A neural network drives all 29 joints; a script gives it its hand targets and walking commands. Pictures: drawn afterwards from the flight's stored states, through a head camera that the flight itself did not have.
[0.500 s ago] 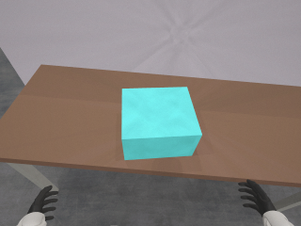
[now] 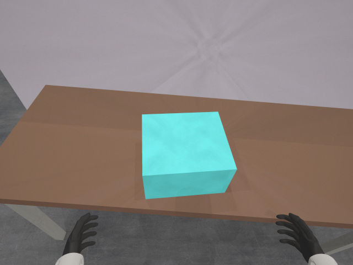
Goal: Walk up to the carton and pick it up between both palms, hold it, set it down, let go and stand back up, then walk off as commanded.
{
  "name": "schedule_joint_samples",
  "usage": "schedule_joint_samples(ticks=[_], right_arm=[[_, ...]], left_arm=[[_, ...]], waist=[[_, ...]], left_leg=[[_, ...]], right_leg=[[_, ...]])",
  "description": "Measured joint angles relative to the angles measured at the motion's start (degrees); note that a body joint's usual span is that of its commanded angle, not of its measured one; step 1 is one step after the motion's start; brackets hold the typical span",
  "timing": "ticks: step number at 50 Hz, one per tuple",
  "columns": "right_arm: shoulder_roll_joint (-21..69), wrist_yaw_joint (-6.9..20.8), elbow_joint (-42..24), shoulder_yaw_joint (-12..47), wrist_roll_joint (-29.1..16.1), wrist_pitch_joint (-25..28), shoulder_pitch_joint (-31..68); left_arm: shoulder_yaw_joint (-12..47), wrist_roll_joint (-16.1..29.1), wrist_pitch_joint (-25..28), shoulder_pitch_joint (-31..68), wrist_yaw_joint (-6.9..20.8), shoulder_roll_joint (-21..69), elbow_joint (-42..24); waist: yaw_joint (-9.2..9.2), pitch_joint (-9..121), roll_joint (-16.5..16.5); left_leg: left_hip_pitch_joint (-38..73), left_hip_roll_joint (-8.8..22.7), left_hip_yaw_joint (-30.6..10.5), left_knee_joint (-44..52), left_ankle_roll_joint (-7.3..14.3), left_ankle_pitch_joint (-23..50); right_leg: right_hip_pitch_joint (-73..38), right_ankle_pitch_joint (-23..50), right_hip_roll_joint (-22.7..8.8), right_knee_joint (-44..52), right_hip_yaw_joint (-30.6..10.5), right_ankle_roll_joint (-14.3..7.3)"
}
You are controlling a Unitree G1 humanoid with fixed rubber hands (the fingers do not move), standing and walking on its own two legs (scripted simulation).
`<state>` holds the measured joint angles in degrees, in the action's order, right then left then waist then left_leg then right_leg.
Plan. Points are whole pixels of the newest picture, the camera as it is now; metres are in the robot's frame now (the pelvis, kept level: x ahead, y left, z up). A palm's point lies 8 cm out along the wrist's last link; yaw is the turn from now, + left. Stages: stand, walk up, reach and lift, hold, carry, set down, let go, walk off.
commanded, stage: reach and lift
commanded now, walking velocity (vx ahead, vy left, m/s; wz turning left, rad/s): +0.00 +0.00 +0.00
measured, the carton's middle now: (183, 153) +0.45 +0.01 -0.10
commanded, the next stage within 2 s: none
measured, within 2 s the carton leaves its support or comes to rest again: neither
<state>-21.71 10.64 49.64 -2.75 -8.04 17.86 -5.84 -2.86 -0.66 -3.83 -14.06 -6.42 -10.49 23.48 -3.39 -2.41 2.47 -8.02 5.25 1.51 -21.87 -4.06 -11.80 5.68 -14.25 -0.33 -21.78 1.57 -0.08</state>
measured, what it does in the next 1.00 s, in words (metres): stands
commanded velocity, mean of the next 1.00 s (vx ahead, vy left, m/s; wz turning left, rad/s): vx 0.00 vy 0.00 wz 0.00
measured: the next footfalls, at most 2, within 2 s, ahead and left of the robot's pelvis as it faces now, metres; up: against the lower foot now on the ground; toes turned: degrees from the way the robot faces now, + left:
none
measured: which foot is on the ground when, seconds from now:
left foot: down 0.00-1.00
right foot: down 0.00-1.00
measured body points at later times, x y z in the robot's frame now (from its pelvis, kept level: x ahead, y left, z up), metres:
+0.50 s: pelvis +0.01 +0.00 +0.00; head +0.01 +0.00 +0.45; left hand +0.18 +0.21 -0.05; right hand +0.21 -0.27 -0.05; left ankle +0.00 +0.16 -0.74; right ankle -0.03 -0.12 -0.74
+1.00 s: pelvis +0.00 +0.00 -0.01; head +0.03 +0.01 +0.44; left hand +0.25 +0.22 -0.02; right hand +0.31 -0.26 -0.01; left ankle +0.00 +0.16 -0.74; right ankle -0.03 -0.12 -0.74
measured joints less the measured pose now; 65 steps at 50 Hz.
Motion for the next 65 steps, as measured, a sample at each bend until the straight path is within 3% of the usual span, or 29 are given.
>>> schedule_joint_samples(ticks=[5,17,25,33,40,48,60,65], right_arm=[[0.2,-0.1,-0.3,2.0,-2.9,4.4,-0.3],[0.0,0.7,3.4,6.9,-7.9,10.3,2.1],[-1.0,1.8,6.3,9.2,-11.8,16.1,2.0],[-3.6,3.7,9.6,11.1,-16.4,19.0,6.9],[-4.3,5.3,14.4,13.8,-18.0,17.8,12.8],[-5.9,4.8,14.1,14.4,-19.0,16.9,19.8],[-8.1,5.5,16.5,14.5,-19.6,9.4,27.0],[-8.2,4.8,14.3,14.8,-19.0,7.0,28.5]], left_arm=[[0.3,0.0,5.3,-1.6,-0.3,1.4,-1.1],[1.1,1.4,14.9,-0.7,-0.8,4.0,3.4],[2.5,4.2,22.6,-1.9,-0.8,4.6,4.4],[4.5,5.5,26.8,3.3,-2.7,4.6,5.9],[4.7,5.8,24.5,8.5,-3.1,5.5,9.8],[2.2,5.0,21.8,12.9,-3.5,5.7,7.1],[1.5,4.8,13.3,17.4,-2.8,6.6,4.9],[-0.7,4.3,11.1,20.8,-2.9,7.0,4.5]], waist=[[0.1,1.1,0.3],[-0.02,2.7,-2.2],[0.07,3.3,-1.4],[-0.98,4.6,-0.3],[-1.44,5.3,-0.3],[-2.28,5.8,-1.1],[-2.42,6.9,-1.6],[-2.8,6.1,-0.8]], left_leg=[[-0.7,0.1,-0.3,0.2,-0.2,0.0],[-1.5,-0.1,0.1,-0.9,-0.1,-1.0],[-3.8,0.0,0.2,-2.9,-0.1,-1.8],[-8.1,0.2,0.9,-6.4,0.1,-3.0],[-10.5,0.1,1.1,-7.5,0.2,-3.3],[-12.0,0.2,1.4,-7.4,0.3,-3.0],[-11.0,0.6,1.4,-5.4,0.4,-2.0],[-11.2,1.0,1.8,-4.4,0.3,-1.3]], right_leg=[[0.6,-0.2,0.1,0.1,0.3,-0.1],[2.1,-1.6,-0.2,-2.1,-0.1,-0.1],[4.8,-2.6,-0.2,-4.6,-0.4,-0.1],[9.6,-3.7,0.0,-8.5,-1.3,-0.2],[12.1,-3.8,-0.1,-9.5,-1.7,0.0],[13.6,-3.1,0.0,-8.9,-2.0,0.2],[11.8,-1.3,0.5,-5.3,-1.9,0.2],[12.3,-0.4,0.9,-4.5,-2.2,0.1]])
